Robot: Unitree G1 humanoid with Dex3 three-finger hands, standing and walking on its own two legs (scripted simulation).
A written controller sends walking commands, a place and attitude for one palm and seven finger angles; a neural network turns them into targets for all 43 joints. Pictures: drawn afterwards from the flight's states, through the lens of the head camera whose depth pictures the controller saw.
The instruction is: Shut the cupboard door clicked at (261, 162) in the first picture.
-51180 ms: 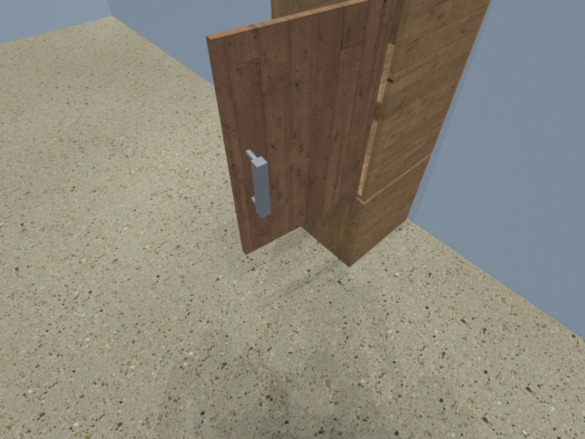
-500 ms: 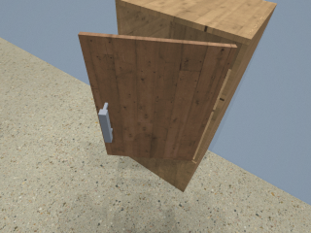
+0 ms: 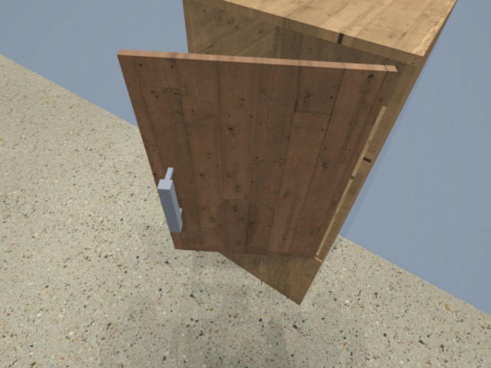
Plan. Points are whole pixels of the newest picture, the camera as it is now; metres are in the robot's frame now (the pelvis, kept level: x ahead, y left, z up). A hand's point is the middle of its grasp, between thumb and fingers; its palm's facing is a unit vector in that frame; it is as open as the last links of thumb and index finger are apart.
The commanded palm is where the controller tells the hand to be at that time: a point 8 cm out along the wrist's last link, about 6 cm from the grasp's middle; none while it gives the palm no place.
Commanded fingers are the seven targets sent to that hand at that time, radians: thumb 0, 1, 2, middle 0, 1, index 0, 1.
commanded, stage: come to a stop and stand still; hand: left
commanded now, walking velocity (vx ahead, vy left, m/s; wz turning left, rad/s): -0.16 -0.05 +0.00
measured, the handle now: (173, 200) +0.46 +0.19 -0.05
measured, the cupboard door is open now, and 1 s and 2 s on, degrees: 31 31 31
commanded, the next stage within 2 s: look again from close up in 0.98 s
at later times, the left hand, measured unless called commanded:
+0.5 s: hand out of the picture +0.07 +0.17 -0.15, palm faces -0.06 -0.97 -0.25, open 7.4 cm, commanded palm none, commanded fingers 0.00 0.90 0.90 -0.20 -0.30 -0.20 -0.30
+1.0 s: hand out of the picture +0.04 +0.17 -0.16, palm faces -0.03 -0.97 -0.24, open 7.4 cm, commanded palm none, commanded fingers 0.00 0.90 0.90 -0.20 -0.30 -0.20 -0.30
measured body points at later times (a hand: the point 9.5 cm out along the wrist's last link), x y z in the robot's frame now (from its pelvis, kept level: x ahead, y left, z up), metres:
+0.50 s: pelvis -0.01 -0.02 +0.00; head +0.00 -0.03 +0.45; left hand +0.07 +0.22 -0.13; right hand +0.04 -0.27 -0.14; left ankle +0.04 +0.08 -0.72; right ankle -0.06 -0.17 -0.72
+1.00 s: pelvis +0.02 -0.03 +0.01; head +0.04 -0.03 +0.46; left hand +0.04 +0.22 -0.14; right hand +0.07 -0.28 -0.14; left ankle +0.04 +0.08 -0.72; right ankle -0.06 -0.17 -0.72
